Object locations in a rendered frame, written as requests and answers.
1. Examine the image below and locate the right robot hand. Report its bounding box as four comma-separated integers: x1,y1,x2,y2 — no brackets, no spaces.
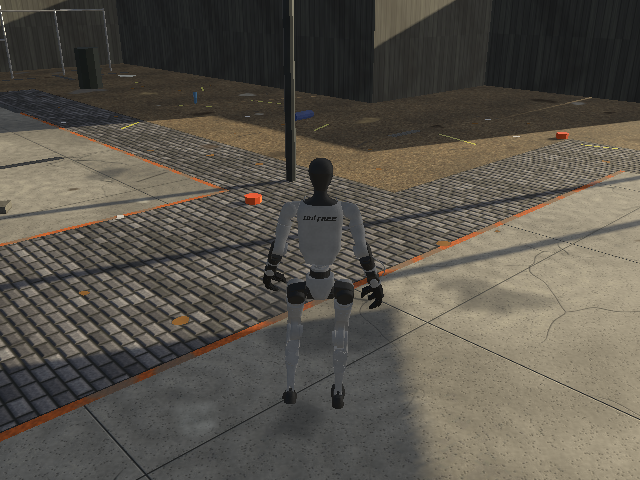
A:
361,284,384,309

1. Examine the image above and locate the robot right upper arm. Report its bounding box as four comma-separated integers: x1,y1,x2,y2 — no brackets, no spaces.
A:
341,201,369,258

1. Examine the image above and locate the robot foot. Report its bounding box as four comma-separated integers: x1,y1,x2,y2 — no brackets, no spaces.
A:
331,384,345,409
282,388,297,404

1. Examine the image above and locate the right robot foot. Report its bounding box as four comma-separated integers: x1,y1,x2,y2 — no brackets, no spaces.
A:
331,384,345,409

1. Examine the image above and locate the left robot hand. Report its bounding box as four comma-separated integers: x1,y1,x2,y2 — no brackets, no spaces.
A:
263,272,286,291

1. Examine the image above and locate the robot left forearm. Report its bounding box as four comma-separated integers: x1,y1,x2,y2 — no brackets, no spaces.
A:
264,240,282,276

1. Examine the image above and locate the robot left upper arm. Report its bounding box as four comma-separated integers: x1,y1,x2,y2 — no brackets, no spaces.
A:
272,201,300,256

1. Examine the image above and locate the robot right forearm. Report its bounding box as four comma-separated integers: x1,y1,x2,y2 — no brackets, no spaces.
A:
359,242,381,288

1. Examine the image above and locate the left robot foot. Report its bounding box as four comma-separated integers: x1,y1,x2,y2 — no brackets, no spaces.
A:
282,388,297,404

